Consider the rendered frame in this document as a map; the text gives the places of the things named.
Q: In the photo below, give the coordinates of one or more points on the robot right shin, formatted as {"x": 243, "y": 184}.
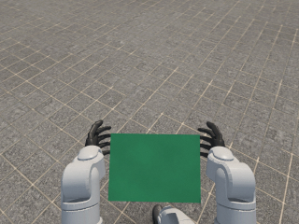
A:
{"x": 165, "y": 208}

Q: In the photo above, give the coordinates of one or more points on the robot left forearm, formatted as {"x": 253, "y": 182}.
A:
{"x": 80, "y": 187}

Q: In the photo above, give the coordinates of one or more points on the right robot hand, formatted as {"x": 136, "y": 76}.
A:
{"x": 215, "y": 140}

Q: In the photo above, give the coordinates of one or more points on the carton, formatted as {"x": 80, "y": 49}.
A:
{"x": 155, "y": 168}

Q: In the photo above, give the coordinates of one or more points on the robot right thigh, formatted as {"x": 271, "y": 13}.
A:
{"x": 173, "y": 216}

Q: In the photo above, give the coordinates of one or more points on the left robot hand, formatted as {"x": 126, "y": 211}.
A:
{"x": 93, "y": 139}

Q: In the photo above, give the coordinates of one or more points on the robot right forearm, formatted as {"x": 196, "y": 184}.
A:
{"x": 235, "y": 187}

